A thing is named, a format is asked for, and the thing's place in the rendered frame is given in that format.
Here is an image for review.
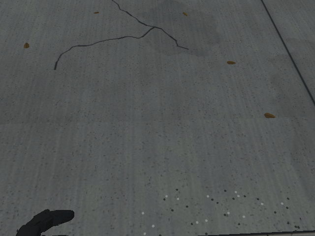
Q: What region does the robot left hand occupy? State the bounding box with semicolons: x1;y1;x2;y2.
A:
16;209;74;236

